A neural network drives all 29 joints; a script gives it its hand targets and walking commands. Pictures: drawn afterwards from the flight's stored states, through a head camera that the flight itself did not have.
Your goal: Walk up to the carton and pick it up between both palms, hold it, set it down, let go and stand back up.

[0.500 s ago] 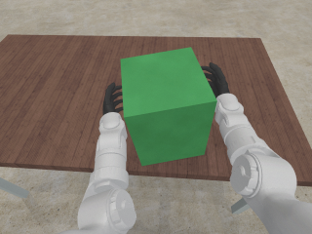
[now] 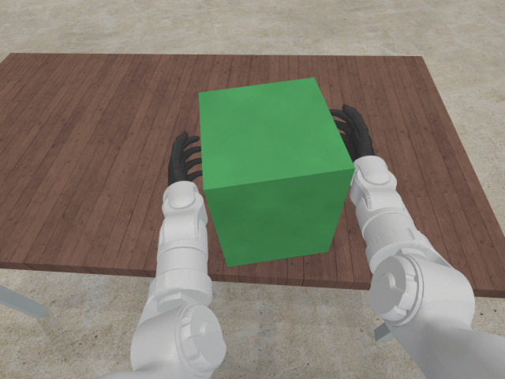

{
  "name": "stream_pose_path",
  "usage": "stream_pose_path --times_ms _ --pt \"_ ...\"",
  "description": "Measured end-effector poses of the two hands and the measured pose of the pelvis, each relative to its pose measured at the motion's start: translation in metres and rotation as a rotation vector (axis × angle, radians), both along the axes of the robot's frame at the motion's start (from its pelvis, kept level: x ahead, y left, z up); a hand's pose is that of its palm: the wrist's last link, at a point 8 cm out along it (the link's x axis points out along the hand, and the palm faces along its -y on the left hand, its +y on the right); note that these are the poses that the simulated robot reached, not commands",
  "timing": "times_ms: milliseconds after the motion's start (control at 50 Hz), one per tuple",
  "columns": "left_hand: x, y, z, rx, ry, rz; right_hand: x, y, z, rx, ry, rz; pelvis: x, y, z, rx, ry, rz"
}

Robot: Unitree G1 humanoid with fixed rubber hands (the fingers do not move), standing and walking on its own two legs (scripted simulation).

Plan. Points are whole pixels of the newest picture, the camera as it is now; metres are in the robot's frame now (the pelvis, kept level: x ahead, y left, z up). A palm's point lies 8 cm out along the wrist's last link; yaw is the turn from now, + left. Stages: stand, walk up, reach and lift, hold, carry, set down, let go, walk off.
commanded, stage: set down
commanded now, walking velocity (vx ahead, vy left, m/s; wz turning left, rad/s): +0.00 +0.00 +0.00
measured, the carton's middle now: (268, 178) +0.44 +0.05 +0.03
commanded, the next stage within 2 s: none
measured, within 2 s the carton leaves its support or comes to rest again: neither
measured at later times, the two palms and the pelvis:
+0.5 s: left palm (183, 183) +0.38 +0.18 +0.08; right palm (360, 159) +0.45 -0.10 +0.09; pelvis +0.00 +0.00 +0.00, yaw +0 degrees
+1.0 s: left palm (183, 183) +0.38 +0.18 +0.08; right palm (360, 160) +0.44 -0.10 +0.09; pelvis +0.00 +0.00 +0.00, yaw +0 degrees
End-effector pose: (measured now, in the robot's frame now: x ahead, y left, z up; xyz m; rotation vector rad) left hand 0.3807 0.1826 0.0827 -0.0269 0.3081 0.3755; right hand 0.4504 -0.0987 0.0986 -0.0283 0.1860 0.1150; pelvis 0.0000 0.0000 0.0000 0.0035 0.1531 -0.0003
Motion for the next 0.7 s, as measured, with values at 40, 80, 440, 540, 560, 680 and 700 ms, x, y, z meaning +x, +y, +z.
stream_pose_path --times_ms 40,80,440,540,560,680,700 --pt "0.0002 -0.0003 -0.0001 -0.002 -0.001 -0.002 -0.0007 -0.0006 -0.0009 0.001 0.001 -0.003 0.0 0.0002 0.0 0.0 -0.001 -0.001" --pt "0.0004 -0.0007 -0.0003 -0.005 -0.002 -0.002 -0.0012 -0.0012 -0.0018 0.001 0.0 -0.005 0.0003 0.0002 0.0 0.0 0.002 -0.003" --pt "-0.0005 -0.002 -0.0019 0.0 -0.013 -0.006 -0.0046 -0.0033 -0.0059 0.007 -0.007 -0.01 0.0007 0.0009 0.0002 0.002 -0.01 -0.004" --pt "-0.0008 -0.0017 -0.0023 -0.001 -0.016 -0.008 -0.0057 -0.0032 -0.0062 0.008 -0.008 -0.013 0.0004 0.0015 0.0002 0.002 -0.01 -0.006" --pt "-0.0008 -0.0017 -0.0023 0.0 -0.016 -0.009 -0.0059 -0.0032 -0.0062 0.009 -0.008 -0.013 0.0005 0.0018 0.0002 0.002 -0.009 -0.006" --pt "-0.0007 -0.0016 -0.0025 -0.002 -0.017 -0.009 -0.0062 -0.0032 -0.0063 0.007 -0.008 -0.014 0.0014 0.0029 0.0003 0.003 -0.011 -0.006" --pt "-0.0007 -0.0016 -0.0026 -0.004 -0.017 -0.009 -0.0063 -0.0032 -0.0063 0.007 -0.008 -0.014 0.0017 0.0031 0.0003 0.003 -0.011 -0.007"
